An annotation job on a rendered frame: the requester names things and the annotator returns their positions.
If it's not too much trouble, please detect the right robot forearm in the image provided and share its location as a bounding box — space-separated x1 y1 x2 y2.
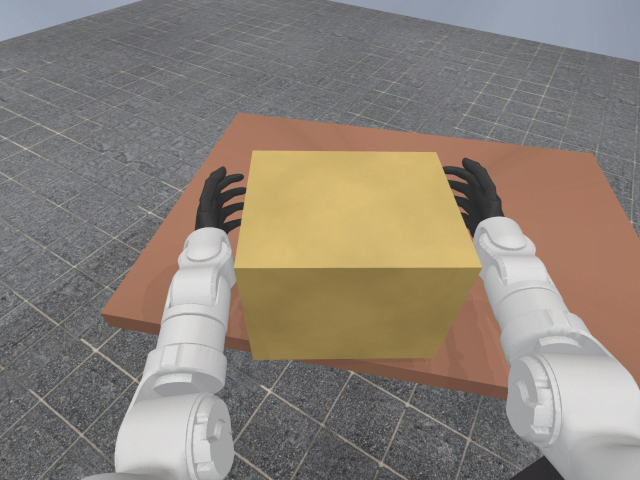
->
473 217 640 396

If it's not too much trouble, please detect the left robot upper arm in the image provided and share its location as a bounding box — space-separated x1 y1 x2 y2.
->
81 392 234 480

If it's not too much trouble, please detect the table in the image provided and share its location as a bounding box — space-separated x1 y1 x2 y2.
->
100 113 640 480

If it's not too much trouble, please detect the right robot upper arm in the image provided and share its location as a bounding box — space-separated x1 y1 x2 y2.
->
506 351 640 480

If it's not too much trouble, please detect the robot left hand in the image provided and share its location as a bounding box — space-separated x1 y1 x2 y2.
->
195 166 247 234

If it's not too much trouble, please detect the robot right hand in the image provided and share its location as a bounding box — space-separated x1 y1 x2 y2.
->
442 158 505 238

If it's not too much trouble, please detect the left robot forearm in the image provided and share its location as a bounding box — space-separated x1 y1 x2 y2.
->
115 227 236 472

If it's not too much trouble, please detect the carton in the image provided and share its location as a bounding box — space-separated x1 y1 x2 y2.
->
234 150 483 360

